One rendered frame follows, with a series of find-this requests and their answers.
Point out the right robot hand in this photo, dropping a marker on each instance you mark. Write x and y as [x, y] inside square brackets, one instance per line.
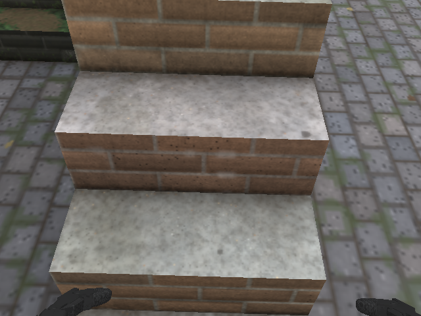
[381, 307]

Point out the left robot hand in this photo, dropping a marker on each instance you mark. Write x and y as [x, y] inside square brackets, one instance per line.
[75, 301]

